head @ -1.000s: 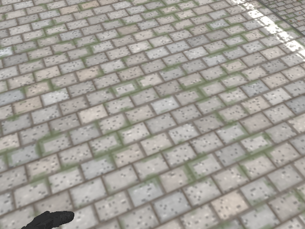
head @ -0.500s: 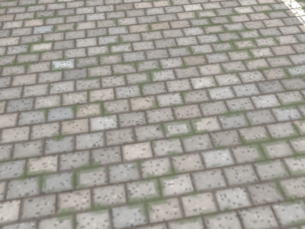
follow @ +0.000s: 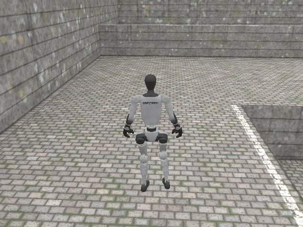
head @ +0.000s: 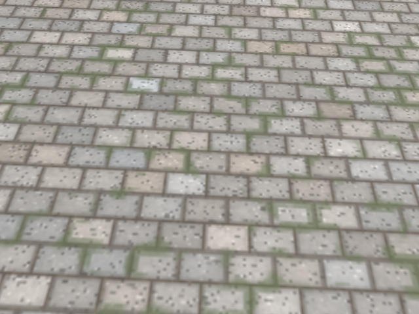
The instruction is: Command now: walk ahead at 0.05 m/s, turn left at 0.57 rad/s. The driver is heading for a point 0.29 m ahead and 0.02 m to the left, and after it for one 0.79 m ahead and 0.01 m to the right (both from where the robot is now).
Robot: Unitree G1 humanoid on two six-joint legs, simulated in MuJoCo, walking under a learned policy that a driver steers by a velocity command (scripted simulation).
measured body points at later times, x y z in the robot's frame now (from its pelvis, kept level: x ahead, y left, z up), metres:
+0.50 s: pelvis +0.02 +0.00 -0.01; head +0.05 +0.02 +0.44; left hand +0.07 +0.32 -0.11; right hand +0.26 -0.22 -0.09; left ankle -0.02 +0.10 -0.74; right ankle +0.06 -0.15 -0.73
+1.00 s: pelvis +0.20 +0.04 -0.01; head +0.23 +0.05 +0.44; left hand +0.33 +0.33 -0.10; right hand +0.29 -0.23 -0.13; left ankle -0.02 +0.10 -0.73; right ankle +0.37 -0.03 -0.72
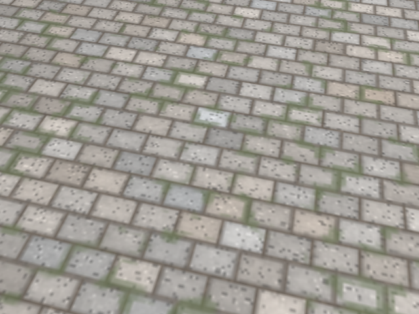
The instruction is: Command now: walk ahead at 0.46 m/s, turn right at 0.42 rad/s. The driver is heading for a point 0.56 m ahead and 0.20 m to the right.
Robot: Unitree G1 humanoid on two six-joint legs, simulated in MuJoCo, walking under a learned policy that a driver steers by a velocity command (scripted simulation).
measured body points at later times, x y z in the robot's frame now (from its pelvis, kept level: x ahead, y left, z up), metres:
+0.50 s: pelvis +0.30 -0.02 +0.00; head +0.33 -0.03 +0.45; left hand +0.42 +0.26 -0.11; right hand +0.46 -0.31 -0.06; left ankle +0.46 +0.07 -0.73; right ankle +0.15 -0.11 -0.72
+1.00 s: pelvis +0.51 -0.11 +0.00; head +0.54 -0.14 +0.45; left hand +0.82 -0.01 -0.07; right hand +0.41 -0.39 -0.13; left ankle +0.47 +0.07 -0.69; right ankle +0.55 -0.25 -0.72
